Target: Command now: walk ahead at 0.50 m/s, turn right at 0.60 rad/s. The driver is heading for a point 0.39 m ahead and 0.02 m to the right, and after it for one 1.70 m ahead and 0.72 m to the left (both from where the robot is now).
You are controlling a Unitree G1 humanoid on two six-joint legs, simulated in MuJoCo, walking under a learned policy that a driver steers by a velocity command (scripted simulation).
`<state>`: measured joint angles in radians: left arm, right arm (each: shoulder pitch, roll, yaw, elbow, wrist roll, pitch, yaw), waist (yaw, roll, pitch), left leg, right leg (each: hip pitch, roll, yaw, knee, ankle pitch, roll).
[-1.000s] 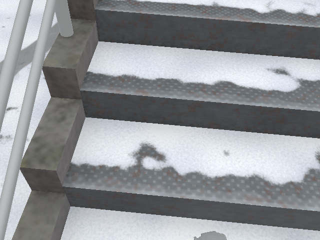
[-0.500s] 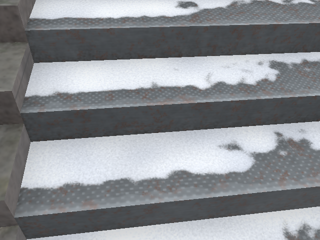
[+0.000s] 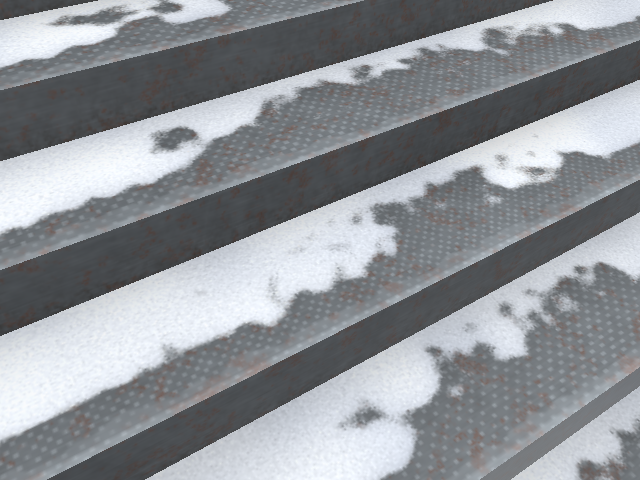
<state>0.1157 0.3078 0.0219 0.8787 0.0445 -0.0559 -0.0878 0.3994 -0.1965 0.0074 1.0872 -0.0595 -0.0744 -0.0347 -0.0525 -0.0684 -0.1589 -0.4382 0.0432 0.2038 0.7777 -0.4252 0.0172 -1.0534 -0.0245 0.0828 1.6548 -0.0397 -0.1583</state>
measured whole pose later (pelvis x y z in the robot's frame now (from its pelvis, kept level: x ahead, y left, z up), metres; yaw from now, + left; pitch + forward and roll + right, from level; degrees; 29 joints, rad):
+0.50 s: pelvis +0.25 -0.04 +0.03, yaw -10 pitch +2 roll -1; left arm 0.46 0.23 0.05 1.08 0.09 -0.04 -0.03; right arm 0.21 -0.18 0.01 0.84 -0.01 -0.03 0.05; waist 0.00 0.01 -0.06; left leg -1.02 -0.01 -0.02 2.29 -0.58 0.17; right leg -0.24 0.00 -0.11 0.46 -0.25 -0.04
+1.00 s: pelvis +0.40 -0.02 +0.16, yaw +5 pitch +6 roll +0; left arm 0.06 0.25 0.03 0.69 0.05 -0.06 0.01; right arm 0.30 -0.22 -0.01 0.83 -0.03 -0.08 0.02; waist -0.07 0.00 -0.12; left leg -0.54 -0.14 -0.10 0.70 -0.25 0.09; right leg -0.88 -0.01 0.13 1.46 -0.23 0.07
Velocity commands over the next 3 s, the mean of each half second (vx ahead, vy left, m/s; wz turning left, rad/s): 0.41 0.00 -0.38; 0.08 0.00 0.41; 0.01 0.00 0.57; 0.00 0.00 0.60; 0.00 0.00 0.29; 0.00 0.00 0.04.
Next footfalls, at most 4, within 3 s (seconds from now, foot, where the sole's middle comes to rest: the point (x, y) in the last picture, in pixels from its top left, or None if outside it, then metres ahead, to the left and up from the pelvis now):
0.30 right None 0.27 -0.15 -0.74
0.66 left None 0.49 0.05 -0.59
1.20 right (399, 468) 0.53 -0.16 -0.59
1.72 left None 0.43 0.08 -0.59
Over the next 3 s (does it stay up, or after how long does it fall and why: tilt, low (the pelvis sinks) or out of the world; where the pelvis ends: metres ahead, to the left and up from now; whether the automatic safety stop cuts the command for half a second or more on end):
stays up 0.50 -0.06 0.18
